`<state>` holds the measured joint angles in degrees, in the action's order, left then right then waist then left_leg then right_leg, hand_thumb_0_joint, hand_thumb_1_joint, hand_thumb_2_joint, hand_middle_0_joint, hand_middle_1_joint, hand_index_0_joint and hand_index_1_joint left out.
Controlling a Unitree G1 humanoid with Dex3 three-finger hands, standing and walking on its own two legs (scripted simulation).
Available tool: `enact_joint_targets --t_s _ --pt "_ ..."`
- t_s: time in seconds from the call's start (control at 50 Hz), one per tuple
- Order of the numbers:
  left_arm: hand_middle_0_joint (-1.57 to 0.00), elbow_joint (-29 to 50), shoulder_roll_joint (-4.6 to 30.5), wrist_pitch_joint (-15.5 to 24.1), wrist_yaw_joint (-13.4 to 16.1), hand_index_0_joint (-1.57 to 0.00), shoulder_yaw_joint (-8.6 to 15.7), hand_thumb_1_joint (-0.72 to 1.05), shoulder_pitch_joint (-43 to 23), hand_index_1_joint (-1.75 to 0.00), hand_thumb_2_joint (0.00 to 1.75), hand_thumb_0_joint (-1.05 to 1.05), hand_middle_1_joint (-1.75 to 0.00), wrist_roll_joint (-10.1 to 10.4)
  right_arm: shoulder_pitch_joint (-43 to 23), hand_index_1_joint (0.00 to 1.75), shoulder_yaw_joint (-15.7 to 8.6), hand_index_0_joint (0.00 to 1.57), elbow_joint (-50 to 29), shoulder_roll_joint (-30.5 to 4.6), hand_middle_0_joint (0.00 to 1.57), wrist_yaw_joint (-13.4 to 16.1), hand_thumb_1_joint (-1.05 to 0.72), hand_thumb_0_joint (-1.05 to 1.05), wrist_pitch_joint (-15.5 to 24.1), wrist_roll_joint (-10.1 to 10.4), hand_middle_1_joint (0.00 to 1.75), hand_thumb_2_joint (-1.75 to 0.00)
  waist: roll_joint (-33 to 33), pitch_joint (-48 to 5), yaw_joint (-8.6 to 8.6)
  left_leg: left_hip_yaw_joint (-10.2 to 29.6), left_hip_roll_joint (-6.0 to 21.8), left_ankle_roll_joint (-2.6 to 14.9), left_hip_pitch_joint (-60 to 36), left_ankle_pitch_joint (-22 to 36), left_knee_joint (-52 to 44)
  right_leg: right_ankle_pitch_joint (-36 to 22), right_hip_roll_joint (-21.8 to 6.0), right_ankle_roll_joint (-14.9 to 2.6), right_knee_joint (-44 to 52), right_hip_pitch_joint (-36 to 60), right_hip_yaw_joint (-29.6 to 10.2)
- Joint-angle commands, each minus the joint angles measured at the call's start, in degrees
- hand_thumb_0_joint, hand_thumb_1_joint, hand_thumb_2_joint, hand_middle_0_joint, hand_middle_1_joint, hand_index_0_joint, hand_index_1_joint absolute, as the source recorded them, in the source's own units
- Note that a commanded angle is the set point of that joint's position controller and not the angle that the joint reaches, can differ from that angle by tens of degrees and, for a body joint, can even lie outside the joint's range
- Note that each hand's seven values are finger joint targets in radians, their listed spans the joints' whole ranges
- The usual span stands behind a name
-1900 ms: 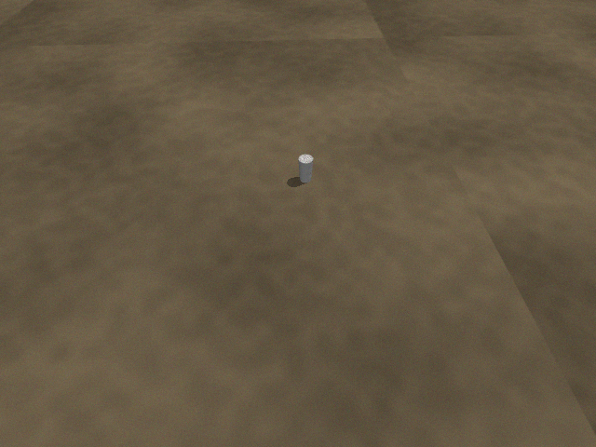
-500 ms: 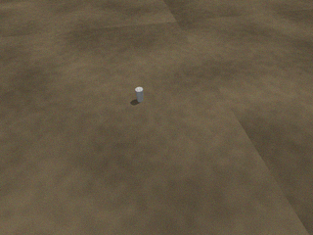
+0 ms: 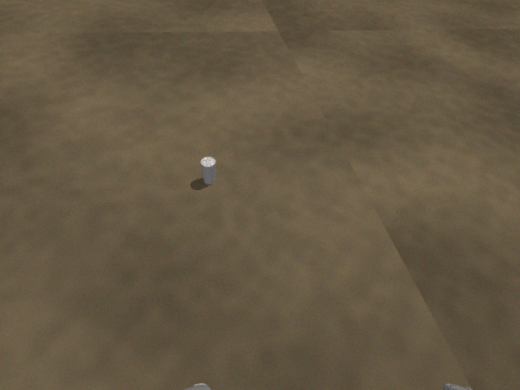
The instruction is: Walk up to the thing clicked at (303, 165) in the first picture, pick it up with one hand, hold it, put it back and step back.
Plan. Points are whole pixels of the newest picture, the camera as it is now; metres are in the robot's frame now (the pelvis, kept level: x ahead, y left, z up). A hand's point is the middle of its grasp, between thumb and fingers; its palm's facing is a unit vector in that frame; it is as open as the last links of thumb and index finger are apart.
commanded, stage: walk up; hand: left
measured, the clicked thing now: (208, 171) +1.21 +0.26 -0.68
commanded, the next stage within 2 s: none
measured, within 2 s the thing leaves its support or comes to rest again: neither
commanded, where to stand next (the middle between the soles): +0.84 +0.02 m, yaw -1 degrees
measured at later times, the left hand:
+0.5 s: hand (155, 256) +0.39 +0.23 -0.11, palm faces -0.09 -0.92 -0.39, open 7.3 cm
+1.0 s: hand (137, 230) +0.47 +0.30 -0.15, palm faces -0.05 -0.93 -0.36, open 7.3 cm
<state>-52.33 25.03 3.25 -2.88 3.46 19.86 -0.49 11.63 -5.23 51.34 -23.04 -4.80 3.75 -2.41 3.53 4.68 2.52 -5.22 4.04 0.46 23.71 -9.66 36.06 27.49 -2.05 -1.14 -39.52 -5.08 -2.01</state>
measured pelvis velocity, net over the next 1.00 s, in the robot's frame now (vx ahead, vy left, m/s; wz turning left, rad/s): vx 0.44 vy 0.02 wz -0.02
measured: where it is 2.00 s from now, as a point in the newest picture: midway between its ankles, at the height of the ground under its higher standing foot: (255, 259)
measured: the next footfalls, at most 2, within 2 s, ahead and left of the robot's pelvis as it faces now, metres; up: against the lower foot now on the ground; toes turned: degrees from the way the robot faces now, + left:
right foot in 0.42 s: +0.37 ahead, -0.14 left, +0.00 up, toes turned -7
left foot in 0.88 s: +0.55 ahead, +0.13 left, +0.00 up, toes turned +4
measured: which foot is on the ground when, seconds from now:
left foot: down 0.00-0.44, up 0.46-0.86, down 0.88-1.00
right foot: down 0.00-0.00, up 0.02-0.40, down 0.42-0.92, up 0.94-1.00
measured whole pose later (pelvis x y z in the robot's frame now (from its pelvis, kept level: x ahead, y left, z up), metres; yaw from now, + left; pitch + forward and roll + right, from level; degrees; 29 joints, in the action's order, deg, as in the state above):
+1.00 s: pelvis +0.44 +0.02 +0.01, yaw -1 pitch -2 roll -1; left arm -51.1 25.1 2.3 -1.6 2.8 20.1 -0.5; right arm 14.5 -4.0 47.7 -23.1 -3.9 4.8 -0.9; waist 1.8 5.1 0.9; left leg -4.1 3.3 1.5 20.4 -13.3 36.0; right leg 27.9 -1.4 -2.4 -59.7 -16.8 0.5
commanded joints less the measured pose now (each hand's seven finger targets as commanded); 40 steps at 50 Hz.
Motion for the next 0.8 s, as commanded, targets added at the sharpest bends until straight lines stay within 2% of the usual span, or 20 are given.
enact_joint_targets --t_s 0.0,0.02,0.04,0.08,0.2,0.24,0.32,0.36,0.38,0.4,0.42,0.44,0.46,0.48,0.52,0.54,0.56,0.62,0.7,0.78 --pt "-0.20 5.24 12.87 1.78 2.23 -0.20 2.24 0.90 2.34 -0.30 0.90 0.00 -0.30 0.35 11.45 0.30 -6.32 0.20 -3.57 -20.83 0.20 2.22 -0.90 0.00 2.38 1.68 0.30 -0.90 -16.32 -9.97 -7.01 44.27 23.07 14.48 -33.73 -23.55 -22.49 1.90 3.37 -2.80 -31.70 -35.57 -5.85" --pt "-0.20 5.64 13.84 2.16 2.17 -0.20 2.03 0.90 -1.04 -0.30 0.90 0.00 -0.30 0.22 9.19 0.30 -5.66 0.20 -4.36 -19.27 0.20 2.39 -0.90 0.00 2.05 2.05 0.30 -0.90 -12.19 -6.66 -6.78 37.55 21.30 13.87 -26.89 -19.44 -22.55 -1.06 1.40 -2.52 -32.69 -34.56 -6.58" --pt "-0.20 4.71 13.51 2.08 1.72 -0.20 2.13 0.90 -0.51 -0.30 0.90 0.00 -0.30 0.80 6.49 0.30 -4.38 0.20 -5.26 -16.79 0.20 2.64 -0.90 0.00 2.16 2.28 0.30 -0.90 -8.66 -3.53 -4.86 25.80 16.68 10.72 -21.62 -13.52 -22.21 -5.84 -0.11 -1.99 -29.22 -31.26 -7.71" --pt "-0.20 3.64 11.31 1.68 0.70 -0.20 2.17 0.90 1.73 -0.30 0.90 0.00 -0.30 1.57 5.02 0.30 -2.91 0.20 -5.80 -14.12 0.20 2.79 -0.90 0.00 2.69 2.59 0.30 -0.90 -10.97 -2.01 -3.02 14.12 11.44 7.61 -18.02 -0.28 -21.71 -9.57 -1.08 -1.18 -24.16 -28.15 -5.18" --pt "-0.20 6.66 8.88 0.76 -1.19 -0.20 1.79 0.90 -5.37 -0.30 0.90 0.00 -0.30 0.61 6.34 0.30 -2.70 0.20 -7.09 -14.86 0.20 2.75 -0.90 0.00 3.15 2.08 0.30 -0.90 -11.63 0.78 -3.72 6.56 11.78 12.66 -18.51 11.05 -22.41 -14.36 -3.22 1.54 -8.96 -29.21 0.79" --pt "-0.20 8.17 8.00 0.90 -1.73 -0.20 1.82 0.90 -10.17 -0.30 0.90 0.00 -0.30 0.28 7.94 0.30 -2.66 0.20 -6.87 -15.20 0.20 2.69 -0.90 0.00 3.03 2.07 0.30 -0.90 -11.05 0.55 -5.05 3.84 10.59 11.56 -17.71 15.17 -20.64 -17.90 -3.19 0.84 -1.87 -25.57 2.79" --pt "-0.20 7.44 7.75 1.11 -1.83 -0.20 2.30 0.90 -10.52 -0.30 0.90 0.00 -0.30 0.17 7.51 0.30 -2.77 0.20 -7.38 -15.70 0.20 2.79 -0.90 0.00 2.13 2.24 0.30 -0.90 -10.83 -2.42 -4.50 3.27 10.22 9.69 -17.75 13.47 -15.92 -22.36 -1.22 -1.17 5.69 -16.34 5.56" --pt "-0.20 5.87 8.46 1.35 -1.40 -0.20 2.96 0.90 -7.46 -0.30 0.90 0.00 -0.30 0.07 7.68 0.30 -2.62 0.20 -8.09 -15.23 0.20 3.10 -0.90 0.00 1.71 2.53 0.30 -0.90 -6.89 -4.32 -2.34 3.42 10.12 8.41 -14.71 13.72 -9.81 -22.89 0.31 -1.78 7.92 -7.52 6.29" --pt "-0.20 4.85 10.20 1.76 -0.90 -0.20 3.74 0.90 -3.40 -0.30 0.90 0.00 -0.30 -0.10 8.29 0.30 -1.94 0.20 -8.30 -13.76 0.20 3.12 -0.90 0.00 1.62 2.52 0.30 -0.90 -2.66 -7.48 0.00 1.28 7.74 7.19 -13.31 16.34 0.08 -20.99 1.11 -2.89 9.85 -0.17 5.92" --pt "-0.20 3.52 12.85 2.27 -0.26 -0.20 4.98 0.90 2.38 -0.30 0.90 0.00 -0.30 -0.27 10.98 0.30 -0.80 0.20 -8.42 -10.91 0.20 3.01 -0.90 0.00 1.66 2.50 0.30 -0.90 4.30 -12.18 2.55 -0.85 3.93 5.37 -8.08 10.33 13.44 -17.05 -1.63 -4.41 12.14 9.23 1.41" --pt "-0.20 4.17 17.70 2.70 0.44 -0.20 6.39 0.90 6.19 -0.30 0.90 0.00 -0.30 -0.37 14.60 0.30 0.59 0.20 -9.36 -7.22 0.20 2.88 -0.90 0.00 1.59 2.48 0.30 -0.90 15.17 -15.90 2.79 -1.23 -2.77 3.12 4.39 -14.89 26.70 -12.04 -16.48 -8.74 15.43 18.75 -21.53" --pt "-0.20 4.33 19.41 2.53 0.65 -0.20 6.33 0.90 5.94 -0.30 0.90 0.00 -0.30 0.73 13.48 0.30 -0.57 0.20 -8.12 -12.19 0.20 3.31 -0.90 0.00 0.96 2.71 0.30 -0.90 11.31 -13.20 3.59 3.24 -4.49 1.98 11.68 -21.56 32.55 -11.10 -22.78 -13.58 21.71 19.12 -36.28" --pt "-0.20 5.22 19.10 2.30 0.97 -0.20 6.18 0.90 2.67 -0.30 0.90 0.00 -0.30 1.39 11.27 0.30 -0.96 0.20 -7.19 -14.84 0.20 3.88 -0.90 0.00 0.64 2.29 0.30 -0.90 8.05 -9.91 3.23 5.86 -1.55 1.85 13.08 -20.75 35.80 -10.50 -23.70 -16.34 22.38 14.24 -36.97" --pt "-0.20 5.60 16.93 2.15 1.28 -0.20 5.47 0.90 1.41 -0.30 0.90 0.00 -0.30 1.84 8.53 0.30 -1.05 0.20 -6.56 -14.55 0.20 3.85 -0.90 0.00 0.87 2.48 0.30 -0.90 4.18 -6.11 2.61 9.14 -0.47 1.94 11.98 -17.64 36.27 -16.97 -21.18 -15.33 22.76 7.79 -30.02" --pt "-0.20 6.51 13.73 2.58 1.71 -0.20 4.33 0.90 -2.24 -0.30 0.90 0.00 -0.30 1.71 10.04 0.30 -0.54 0.20 -5.51 -12.32 0.20 3.30 -0.90 0.00 0.65 3.53 0.30 -0.90 3.22 -3.54 -0.49 9.57 0.31 2.03 8.08 -12.78 32.47 -28.35 -15.52 -12.11 21.31 0.66 -15.77" --pt "-0.20 6.55 12.80 2.78 1.66 -0.20 4.02 0.90 -3.64 -0.30 0.90 0.00 -0.30 1.60 11.06 0.30 -0.56 0.20 -5.10 -11.43 0.20 2.98 -0.90 0.00 0.24 3.10 0.30 -0.90 3.78 -1.95 -1.91 9.50 0.85 2.01 5.58 -10.78 29.01 -28.70 -12.97 -10.41 21.83 -3.70 -11.29" --pt "-0.20 6.94 12.15 3.02 1.60 -0.20 3.81 0.90 -4.16 -0.30 0.90 0.00 -0.30 1.28 11.44 0.30 -0.65 0.20 -4.94 -11.29 0.20 2.57 -0.90 0.00 0.00 2.80 0.30 -0.90 3.87 -1.57 -2.30 8.61 0.32 1.71 3.96 -9.18 27.50 -29.16 -11.70 -10.60 22.41 -6.03 -8.63" --pt "-0.20 8.04 11.81 3.65 1.49 -0.20 3.62 0.90 -3.39 -0.30 0.90 0.00 -0.30 0.85 9.73 0.30 -1.20 0.20 -5.25 -10.94 0.20 1.66 -0.90 0.00 -0.61 2.28 0.30 -0.90 3.36 -1.74 -2.10 7.28 -0.08 0.10 5.33 -4.45 21.82 -26.07 -10.83 -10.99 24.32 -6.19 -4.74" --pt "-0.20 9.07 13.84 3.64 1.08 -0.20 4.39 0.90 -3.63 -0.30 0.90 0.00 -0.30 -0.14 3.10 0.30 -1.83 0.20 -6.91 -11.04 0.20 0.60 -0.90 0.00 -0.65 1.52 0.30 -0.90 3.77 1.76 -0.66 6.10 2.44 -1.29 6.07 -2.13 9.11 -4.78 -12.13 -11.50 28.61 -10.07 -4.80" --pt "-0.20 8.70 14.24 3.58 0.85 -0.20 4.40 0.90 -2.80 -0.30 0.90 0.00 -0.30 -0.14 0.02 0.30 -1.83 0.20 -7.49 -10.37 0.20 0.07 -0.90 0.00 0.62 1.30 0.30 -0.90 3.30 -0.01 -0.10 4.41 2.20 -0.24 -0.71 2.10 -0.62 -7.61 -12.15 -10.35 24.29 -9.26 -2.99"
